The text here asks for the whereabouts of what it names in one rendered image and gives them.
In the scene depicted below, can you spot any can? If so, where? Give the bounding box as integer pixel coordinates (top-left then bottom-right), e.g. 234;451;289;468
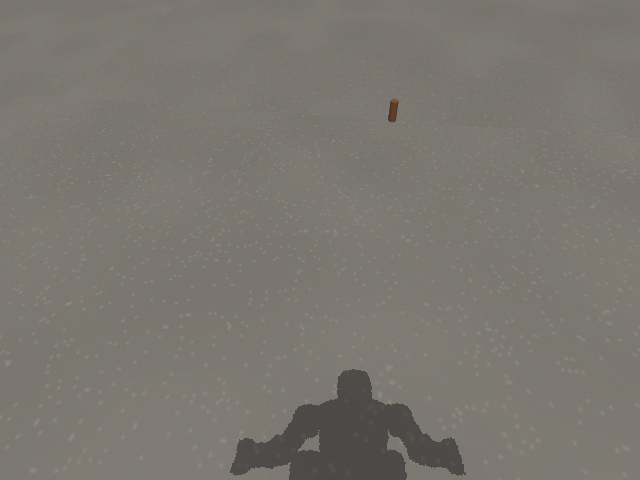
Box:
388;99;398;122

